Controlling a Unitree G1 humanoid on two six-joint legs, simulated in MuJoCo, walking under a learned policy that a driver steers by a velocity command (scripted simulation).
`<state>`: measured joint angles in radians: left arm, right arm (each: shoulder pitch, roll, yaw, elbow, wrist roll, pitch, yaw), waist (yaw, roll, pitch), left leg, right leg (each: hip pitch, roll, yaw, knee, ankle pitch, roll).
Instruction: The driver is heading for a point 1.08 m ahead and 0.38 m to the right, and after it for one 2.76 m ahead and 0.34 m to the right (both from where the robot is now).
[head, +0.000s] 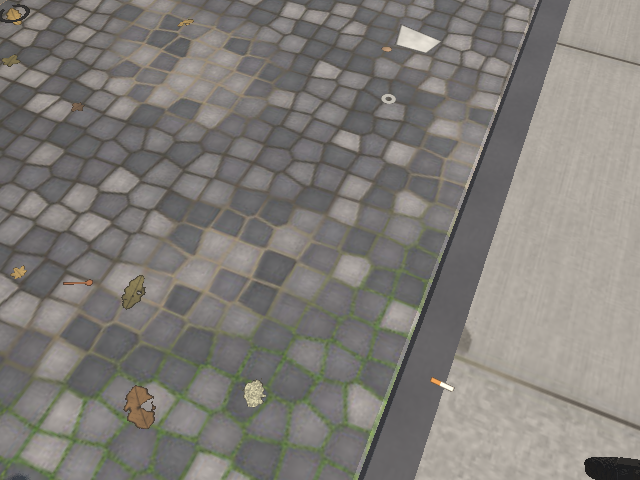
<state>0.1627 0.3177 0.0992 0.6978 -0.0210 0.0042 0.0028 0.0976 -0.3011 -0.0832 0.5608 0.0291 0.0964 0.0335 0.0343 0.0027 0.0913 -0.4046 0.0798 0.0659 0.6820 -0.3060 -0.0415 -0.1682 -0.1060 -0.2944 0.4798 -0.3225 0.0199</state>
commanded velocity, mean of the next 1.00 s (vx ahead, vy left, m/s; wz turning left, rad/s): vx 0.31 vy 0.00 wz -0.53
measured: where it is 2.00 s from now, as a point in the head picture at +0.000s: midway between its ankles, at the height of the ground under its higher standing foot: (595, 253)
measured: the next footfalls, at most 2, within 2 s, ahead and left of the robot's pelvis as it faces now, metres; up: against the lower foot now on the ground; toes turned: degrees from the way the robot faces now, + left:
left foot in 0.02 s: +0.06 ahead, +0.13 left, +0.00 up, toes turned +6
right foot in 0.58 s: +0.02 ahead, -0.11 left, +0.00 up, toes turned -20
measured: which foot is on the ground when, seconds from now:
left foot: up 0.00-0.00, down 0.02-0.56, up 0.58-0.98, down 1.00-1.00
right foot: down 0.00-0.02, up 0.04-0.56, down 0.58-1.00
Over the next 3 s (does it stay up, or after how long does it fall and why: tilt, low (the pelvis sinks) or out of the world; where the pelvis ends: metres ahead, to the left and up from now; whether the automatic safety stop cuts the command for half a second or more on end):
stays up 1.84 -0.36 -0.01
